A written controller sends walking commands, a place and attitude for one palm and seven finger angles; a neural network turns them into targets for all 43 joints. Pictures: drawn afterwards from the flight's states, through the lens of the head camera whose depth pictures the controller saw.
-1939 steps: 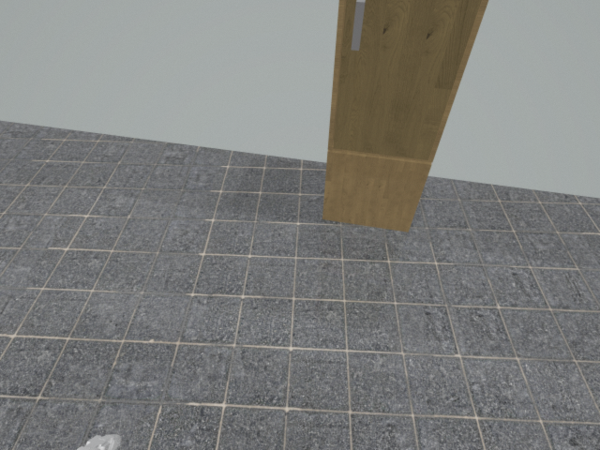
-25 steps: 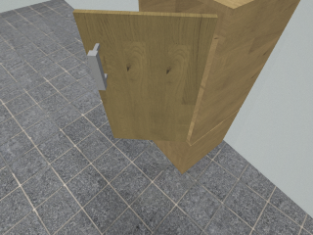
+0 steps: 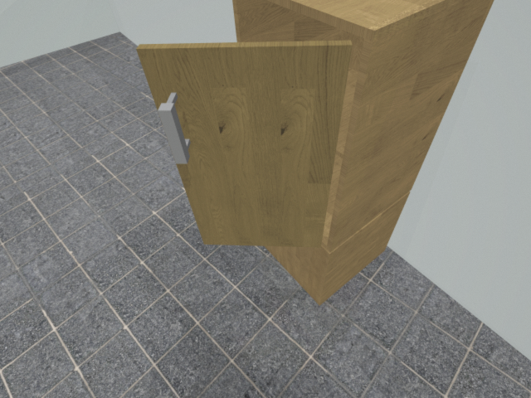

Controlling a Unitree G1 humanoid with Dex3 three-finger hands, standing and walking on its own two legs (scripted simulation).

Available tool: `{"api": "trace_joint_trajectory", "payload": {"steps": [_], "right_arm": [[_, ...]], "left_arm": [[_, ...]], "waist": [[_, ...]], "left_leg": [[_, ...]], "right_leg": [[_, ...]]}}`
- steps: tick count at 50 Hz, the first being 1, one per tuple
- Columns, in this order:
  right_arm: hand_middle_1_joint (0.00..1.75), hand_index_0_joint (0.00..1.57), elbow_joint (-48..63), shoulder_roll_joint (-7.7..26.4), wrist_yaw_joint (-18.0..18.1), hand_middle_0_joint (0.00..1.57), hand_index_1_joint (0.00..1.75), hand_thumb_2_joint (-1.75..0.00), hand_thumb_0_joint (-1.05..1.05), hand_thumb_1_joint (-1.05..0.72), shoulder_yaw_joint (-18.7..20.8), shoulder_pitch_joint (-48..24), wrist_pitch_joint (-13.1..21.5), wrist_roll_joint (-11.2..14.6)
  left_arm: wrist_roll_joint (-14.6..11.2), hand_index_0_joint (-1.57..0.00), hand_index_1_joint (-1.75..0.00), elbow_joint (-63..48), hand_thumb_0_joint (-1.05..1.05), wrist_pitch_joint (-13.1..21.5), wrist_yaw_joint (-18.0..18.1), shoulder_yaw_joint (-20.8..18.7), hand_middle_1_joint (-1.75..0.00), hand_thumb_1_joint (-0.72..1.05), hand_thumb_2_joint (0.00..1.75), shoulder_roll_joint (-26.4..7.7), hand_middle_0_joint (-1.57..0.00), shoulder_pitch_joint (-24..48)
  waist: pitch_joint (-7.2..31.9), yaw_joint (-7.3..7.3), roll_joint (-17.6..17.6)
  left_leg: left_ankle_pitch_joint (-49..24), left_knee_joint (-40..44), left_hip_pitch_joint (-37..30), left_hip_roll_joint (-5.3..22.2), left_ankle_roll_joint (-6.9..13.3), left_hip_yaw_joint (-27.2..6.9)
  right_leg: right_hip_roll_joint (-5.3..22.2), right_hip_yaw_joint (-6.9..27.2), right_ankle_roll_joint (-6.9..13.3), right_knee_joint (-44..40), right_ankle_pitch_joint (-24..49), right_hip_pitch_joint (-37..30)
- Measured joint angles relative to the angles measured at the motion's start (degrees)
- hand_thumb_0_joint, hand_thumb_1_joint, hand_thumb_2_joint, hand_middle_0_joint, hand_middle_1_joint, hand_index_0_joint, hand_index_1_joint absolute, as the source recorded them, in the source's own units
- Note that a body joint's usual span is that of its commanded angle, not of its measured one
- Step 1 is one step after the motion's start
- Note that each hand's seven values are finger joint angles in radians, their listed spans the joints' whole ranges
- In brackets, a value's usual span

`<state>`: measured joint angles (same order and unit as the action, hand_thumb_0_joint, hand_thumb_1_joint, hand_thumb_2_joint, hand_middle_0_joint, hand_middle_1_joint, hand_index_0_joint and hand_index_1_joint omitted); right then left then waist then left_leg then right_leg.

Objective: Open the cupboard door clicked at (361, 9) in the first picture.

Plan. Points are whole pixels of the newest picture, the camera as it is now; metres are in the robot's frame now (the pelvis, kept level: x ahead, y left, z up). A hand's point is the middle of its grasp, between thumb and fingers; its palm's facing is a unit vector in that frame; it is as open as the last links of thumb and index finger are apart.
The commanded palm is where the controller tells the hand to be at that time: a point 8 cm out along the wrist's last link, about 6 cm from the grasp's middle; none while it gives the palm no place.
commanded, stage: come to a stop and stand still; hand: left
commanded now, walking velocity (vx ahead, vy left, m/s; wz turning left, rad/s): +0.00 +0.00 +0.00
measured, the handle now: (177, 128) +0.56 +0.20 +0.11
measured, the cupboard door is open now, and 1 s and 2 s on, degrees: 49 49 49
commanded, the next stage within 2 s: look again from close up in 0.10 s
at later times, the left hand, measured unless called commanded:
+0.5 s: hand out of the picture +0.02 +0.16 -0.17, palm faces +0.02 -0.97 -0.23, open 7.3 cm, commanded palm none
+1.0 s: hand (154, 339) +0.20 +0.18 +0.01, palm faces +0.16 -0.99 -0.01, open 7.7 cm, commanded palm +0.12 +0.23 -0.04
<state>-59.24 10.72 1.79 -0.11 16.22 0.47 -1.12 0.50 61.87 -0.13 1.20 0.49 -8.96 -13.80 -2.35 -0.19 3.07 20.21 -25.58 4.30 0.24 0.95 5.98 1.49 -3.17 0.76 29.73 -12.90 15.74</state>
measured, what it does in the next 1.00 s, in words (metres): stands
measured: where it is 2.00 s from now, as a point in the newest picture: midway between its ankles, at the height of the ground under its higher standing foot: outside the picture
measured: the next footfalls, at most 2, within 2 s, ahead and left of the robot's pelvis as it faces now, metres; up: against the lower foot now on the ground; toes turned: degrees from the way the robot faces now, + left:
none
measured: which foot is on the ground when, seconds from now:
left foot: down 0.00-1.00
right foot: down 0.00-1.00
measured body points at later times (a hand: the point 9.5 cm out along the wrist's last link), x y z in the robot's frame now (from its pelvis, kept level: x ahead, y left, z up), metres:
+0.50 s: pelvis +0.00 -0.02 +0.00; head +0.02 -0.04 +0.45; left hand +0.02 +0.21 -0.15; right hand -0.02 -0.23 -0.17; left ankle -0.07 +0.10 -0.74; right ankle +0.03 -0.11 -0.74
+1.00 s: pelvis -0.02 -0.01 -0.02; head +0.00 -0.02 +0.43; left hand +0.19 +0.23 +0.01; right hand +0.15 -0.27 -0.10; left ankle -0.07 +0.10 -0.74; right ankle +0.03 -0.11 -0.74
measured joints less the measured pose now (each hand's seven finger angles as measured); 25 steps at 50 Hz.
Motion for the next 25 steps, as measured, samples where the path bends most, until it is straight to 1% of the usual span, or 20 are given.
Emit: {"api": "trace_joint_trajectory", "payload": {"steps": [11, 25], "right_arm": [[0.3, 0.2, -4.64, -0.89, 0.05, 0.2, 0.3, -0.9, 0.0, -0.91, -0.47, 2.3, 0.27, 0.23], [0.3, 0.2, -6.13, -2.08, 0.3, 0.2, 0.3, -0.9, 0.0, -0.91, -0.29, 1.91, 0.56, 0.25]], "left_arm": [[-0.01, -0.2, -0.29, 2.76, 0.01, 0.61, 0.23, 0.13, -0.3, 0.92, 0.9, 1.01, -0.2, -0.75], [0.04, -0.2, -0.29, 3.23, 0.01, 1.03, 0.56, -0.26, -0.3, 0.93, 0.9, 0.29, -0.2, 0.35]], "waist": [[-0.95, -0.14, -0.17], [-0.32, -0.23, -1.09]], "left_leg": [[-0.85, 1.38, -0.3, 0.34, -0.69, -0.4], [-0.64, 1.32, -0.51, 1.31, -1.56, -0.84]], "right_leg": [[-0.33, -0.47, 0.66, -0.68, 0.23, -0.12], [-1.2, -1.07, 1.48, -0.96, -0.02, -0.58]]}}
